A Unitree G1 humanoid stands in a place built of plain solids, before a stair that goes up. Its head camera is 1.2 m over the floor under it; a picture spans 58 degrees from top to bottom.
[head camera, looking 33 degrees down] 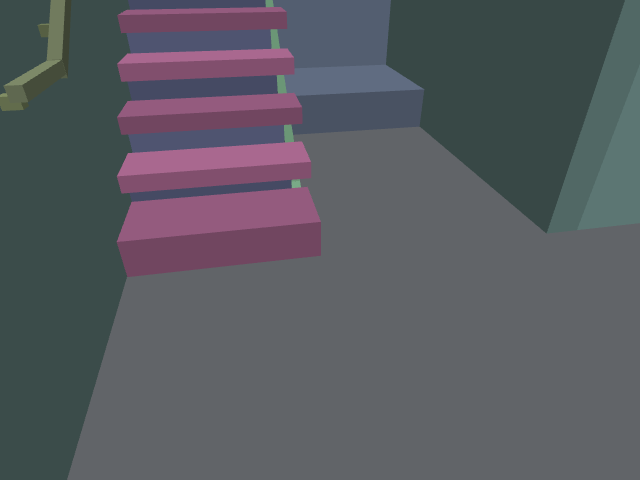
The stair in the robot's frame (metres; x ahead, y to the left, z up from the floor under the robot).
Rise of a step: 0.19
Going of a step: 0.25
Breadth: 0.89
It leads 11 degrees to the left of straight ahead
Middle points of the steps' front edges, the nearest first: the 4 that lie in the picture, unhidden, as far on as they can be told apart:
1.62 0.43 0.19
1.87 0.48 0.38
2.12 0.52 0.57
2.36 0.57 0.76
